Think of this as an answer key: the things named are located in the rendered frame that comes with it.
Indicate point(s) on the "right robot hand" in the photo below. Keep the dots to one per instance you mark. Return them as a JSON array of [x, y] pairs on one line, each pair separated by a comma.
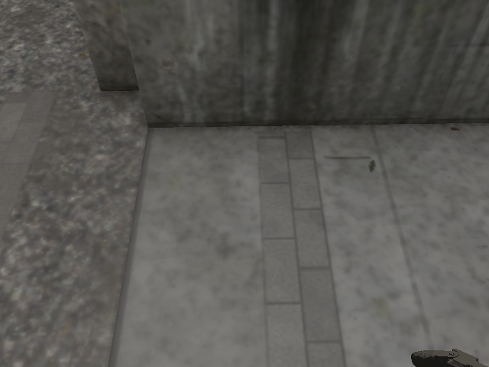
[[441, 358]]

